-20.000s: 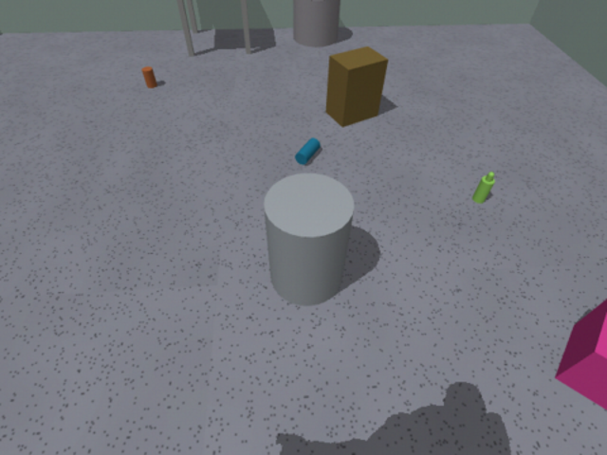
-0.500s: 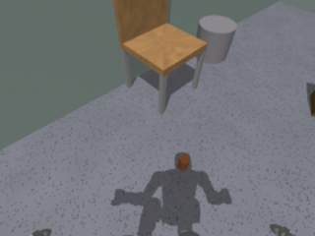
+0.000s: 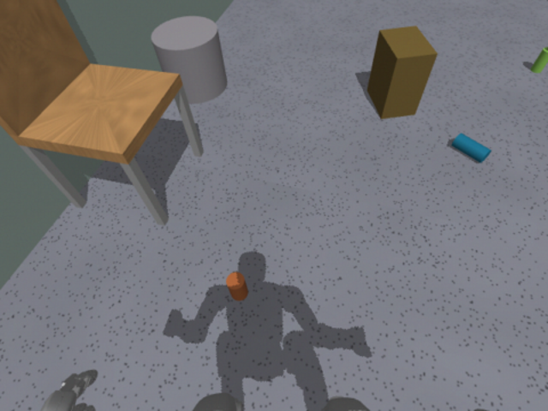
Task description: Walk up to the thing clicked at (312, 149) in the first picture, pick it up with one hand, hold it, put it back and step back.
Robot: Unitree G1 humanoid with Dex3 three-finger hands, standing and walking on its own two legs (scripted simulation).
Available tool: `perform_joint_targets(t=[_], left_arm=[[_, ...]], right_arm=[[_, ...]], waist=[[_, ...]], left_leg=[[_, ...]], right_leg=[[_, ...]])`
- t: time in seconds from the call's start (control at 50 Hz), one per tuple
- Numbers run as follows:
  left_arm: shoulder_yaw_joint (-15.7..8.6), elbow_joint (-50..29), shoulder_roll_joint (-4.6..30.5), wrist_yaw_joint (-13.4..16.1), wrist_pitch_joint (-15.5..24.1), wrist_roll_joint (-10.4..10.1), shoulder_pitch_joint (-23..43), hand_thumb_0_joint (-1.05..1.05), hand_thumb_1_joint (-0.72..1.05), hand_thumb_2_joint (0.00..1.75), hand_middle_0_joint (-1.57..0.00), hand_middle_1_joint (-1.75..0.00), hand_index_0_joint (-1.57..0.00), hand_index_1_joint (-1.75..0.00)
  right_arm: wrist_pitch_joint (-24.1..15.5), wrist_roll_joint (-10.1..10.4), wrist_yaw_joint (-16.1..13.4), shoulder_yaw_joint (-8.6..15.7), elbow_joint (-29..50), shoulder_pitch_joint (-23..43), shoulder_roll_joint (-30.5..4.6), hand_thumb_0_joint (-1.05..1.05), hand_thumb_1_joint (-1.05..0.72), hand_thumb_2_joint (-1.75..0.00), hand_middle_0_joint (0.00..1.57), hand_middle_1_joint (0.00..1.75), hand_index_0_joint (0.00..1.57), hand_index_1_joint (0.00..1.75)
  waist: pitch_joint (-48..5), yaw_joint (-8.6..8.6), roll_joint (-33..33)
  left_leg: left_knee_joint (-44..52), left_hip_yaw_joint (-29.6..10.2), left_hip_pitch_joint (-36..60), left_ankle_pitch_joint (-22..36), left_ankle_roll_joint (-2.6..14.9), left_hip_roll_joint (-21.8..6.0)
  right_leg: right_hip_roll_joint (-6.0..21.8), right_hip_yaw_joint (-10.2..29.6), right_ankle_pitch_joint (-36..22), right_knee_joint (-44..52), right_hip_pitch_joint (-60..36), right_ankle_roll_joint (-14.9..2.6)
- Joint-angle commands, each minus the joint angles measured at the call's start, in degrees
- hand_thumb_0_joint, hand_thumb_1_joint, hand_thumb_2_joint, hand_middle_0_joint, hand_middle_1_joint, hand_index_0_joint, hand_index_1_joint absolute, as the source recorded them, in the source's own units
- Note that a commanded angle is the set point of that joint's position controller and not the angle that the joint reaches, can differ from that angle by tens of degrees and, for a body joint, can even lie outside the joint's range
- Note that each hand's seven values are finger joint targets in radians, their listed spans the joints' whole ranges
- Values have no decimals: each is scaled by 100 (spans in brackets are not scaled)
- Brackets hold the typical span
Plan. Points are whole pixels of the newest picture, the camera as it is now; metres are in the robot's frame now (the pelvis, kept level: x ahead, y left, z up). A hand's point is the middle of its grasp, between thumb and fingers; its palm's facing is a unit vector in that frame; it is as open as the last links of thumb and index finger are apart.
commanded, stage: walk up
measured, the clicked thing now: (470, 147) +1.23 -0.94 -0.72
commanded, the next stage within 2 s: none
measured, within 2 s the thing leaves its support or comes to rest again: neither
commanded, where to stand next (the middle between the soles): +0.08 +0.02 m, yaw -50 degrees
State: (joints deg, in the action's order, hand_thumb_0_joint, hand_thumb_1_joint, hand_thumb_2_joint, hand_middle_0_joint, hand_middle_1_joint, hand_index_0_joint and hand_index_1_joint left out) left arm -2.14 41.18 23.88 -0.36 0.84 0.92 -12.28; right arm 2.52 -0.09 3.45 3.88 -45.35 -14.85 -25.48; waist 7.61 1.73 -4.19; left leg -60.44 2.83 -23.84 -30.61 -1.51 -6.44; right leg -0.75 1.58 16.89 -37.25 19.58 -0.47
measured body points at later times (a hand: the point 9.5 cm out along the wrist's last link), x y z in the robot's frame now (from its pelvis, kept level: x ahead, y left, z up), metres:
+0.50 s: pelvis +0.04 +0.07 -0.01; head +0.11 +0.05 +0.44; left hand +0.28 +0.31 -0.12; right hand +0.00 -0.27 -0.09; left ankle +0.13 +0.16 -0.72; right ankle -0.02 -0.07 -0.68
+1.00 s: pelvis +0.02 +0.07 -0.02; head +0.05 +0.05 +0.43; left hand +0.31 +0.24 -0.13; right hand -0.14 -0.21 -0.12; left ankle +0.12 +0.14 -0.72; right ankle -0.05 -0.04 -0.68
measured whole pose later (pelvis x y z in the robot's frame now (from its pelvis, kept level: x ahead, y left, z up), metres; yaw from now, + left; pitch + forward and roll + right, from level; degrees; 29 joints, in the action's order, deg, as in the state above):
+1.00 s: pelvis +0.02 +0.07 -0.02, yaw -41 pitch -2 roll +0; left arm -2.9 46.0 23.9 0.6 -1.2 0.6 -12.6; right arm -2.3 -1.6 0.6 1.5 -47.3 -15.6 -22.2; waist 6.6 1.7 1.2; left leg -46.4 5.0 -21.8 -22.7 1.0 -3.3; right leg -5.0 7.0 29.4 -61.6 28.2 -0.5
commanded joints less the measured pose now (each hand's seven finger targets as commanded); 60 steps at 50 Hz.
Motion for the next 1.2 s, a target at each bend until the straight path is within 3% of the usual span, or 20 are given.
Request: perform_joint_targets(t=[0.0,0.16,0.18,0.22,0.26,0.32,0.48,0.56,0.6,0.62,0.68,0.8,0.84,0.88,0.9,0.98,1.1,1.14,1.16,1.18], left_arm=[[-482,-494,1637,231,121,-24,-117,0,90,90,-20,-30,-20,-30],[-418,-682,1540,266,-20,-7,390,0,90,90,-20,-30,-20,-30],[-363,-736,1306,280,-63,-75,395,0,90,90,-20,-30,-20,-30],[-219,-682,878,365,-130,-76,-270,0,90,90,-20,-30,-20,-30],[-356,-430,1351,314,-167,-6,-263,0,90,90,-20,-30,-20,-30],[-460,-234,1198,61,-217,-79,-413,0,90,90,-20,-30,-20,-30],[-511,-460,991,-145,-194,-5,-69,0,90,90,-20,-30,-20,-30],[-701,-53,1138,-72,-83,44,-830,0,90,90,-20,-30,-20,-30],[-887,-327,2048,7,-3,147,-705,0,90,90,-20,-30,-20,-30],[-873,-396,2139,13,-30,140,-539,0,90,90,-20,-30,-20,-30],[-696,-388,1586,112,-14,77,34,0,90,90,-20,-30,-20,-30],[-591,-287,1471,137,16,45,-114,0,90,90,-20,-30,-20,-30],[-490,-313,1272,134,-33,-43,144,0,90,90,-20,-30,-20,-30],[-334,-297,798,194,-42,-101,-73,0,90,90,-20,-30,-20,-30],[-446,-185,1328,264,-15,-14,-25,0,90,90,-20,-30,-20,-30],[-548,221,1285,72,27,-42,-228,0,90,90,-20,-30,-20,-30],[-492,516,915,60,196,-2,-536,0,90,90,-20,-30,-20,-30],[-603,587,1281,186,279,86,-746,0,90,90,-20,-30,-20,-30],[-588,428,1606,228,335,97,-454,0,90,90,-20,-30,-20,-30],[-572,384,1726,216,323,70,-262,0,90,90,-20,-30,-20,-30]], right_arm=[[-254,-58,-132,328,519,-61,-1117,0,-90,-90,20,30,20,30],[-297,59,-319,333,533,-234,-753,0,-90,-90,20,30,20,30],[-351,-35,-374,386,480,-525,-879,0,-90,-90,20,30,20,30],[-390,-116,-416,553,703,-230,-1606,0,-90,-90,20,30,20,30],[-421,-87,-410,576,807,301,-1580,0,-90,-90,20,30,20,30],[-448,-78,-470,432,778,406,-1308,0,-90,-90,20,30,20,30],[-487,-111,-473,478,857,-178,-1581,0,-90,-90,20,30,20,30],[-369,-64,-417,351,924,51,-1322,0,-90,-90,20,30,20,30],[-319,79,-471,158,1166,445,-749,0,-90,-90,20,30,20,30],[-325,34,-589,277,1129,804,-1128,0,-90,-90,20,30,20,30],[-405,89,-530,230,488,31,-1104,0,-90,-90,20,30,20,30],[-504,-74,-455,215,315,-77,-1058,0,-90,-90,20,30,20,30],[-597,-136,-458,252,145,-589,-1020,0,-90,-90,20,30,20,30],[-662,-202,-465,436,250,-457,-1838,0,-90,-90,20,30,20,30],[-658,-164,-405,510,309,-150,-2031,0,-90,-90,20,30,20,30],[-669,-150,-431,355,258,80,-1547,0,-90,-90,20,30,20,30],[-453,-174,-306,237,293,105,-1300,0,-90,-90,20,30,20,30],[-406,-94,-318,13,345,-19,-620,0,-90,-90,20,30,20,30],[-378,-37,-342,-38,448,257,-475,0,-90,-90,20,30,20,30],[-362,-69,-425,105,312,354,-907,0,-90,-90,20,30,20,30]], waist=[[-931,-73,1303],[-1142,251,1543],[-1153,379,1059],[-1271,110,-807],[-921,-31,-477],[-785,-142,-835],[-1376,81,-734],[-1326,-377,-240],[-790,-531,1854],[-679,-615,1515],[-802,-123,1287],[-847,-179,1321],[-944,190,1013],[-841,149,-861],[-661,83,-606],[-253,-108,-462],[-808,-238,-503],[-1014,-358,730],[-839,-303,1373],[-740,-284,1052]], left_leg=[[101,-287,-914,494,-28,113],[2092,-231,1050,1378,432,776],[2732,-531,1418,1899,497,581],[3805,-3183,1649,3129,1295,-2142],[3814,-3029,986,2763,1714,-2156],[3422,-1253,694,2822,1236,-1184],[2644,-578,1543,4390,1431,-1670],[1281,234,186,2609,797,-1117],[-330,336,-2140,-508,102,279],[-594,-256,-1690,-763,115,-62],[-306,-183,-1119,364,203,-16],[945,-124,-113,348,346,379],[2431,-194,1198,1022,435,523],[4100,-3519,1356,502,1302,-1802],[4268,-4164,890,347,1815,-2294],[3866,-1788,479,577,1227,-1137],[2627,-500,371,2003,956,-761],[1056,-20,-606,1694,483,-313],[780,-48,-1218,128,196,231],[553,-514,-606,-316,220,-25]], right_leg=[[938,1865,-1378,1117,-887,-1061],[412,1864,-2918,-363,767,-841],[157,1672,-2362,-943,1019,-479],[-650,728,1638,-2867,1958,63],[-199,665,1490,-3865,1685,88],[-25,470,735,-3605,1459,36],[92,-268,1165,-1506,803,114],[-247,-431,273,502,-958,-156],[1692,3496,-183,1419,-1124,-1368],[1983,3672,-369,1405,-355,-1752],[1058,2103,-1224,571,-350,-1178],[909,2210,-1252,268,186,-1179],[649,1690,-1157,-427,950,-825],[-658,647,1422,-2216,1983,-85],[-353,972,1887,-2801,1719,-61],[-73,426,979,-2488,1245,-68],[-340,-506,65,428,-632,-78],[409,1206,57,1138,-1554,-385],[1717,3331,-295,1448,-1176,-1146],[1992,3387,-913,1120,-503,-1596]])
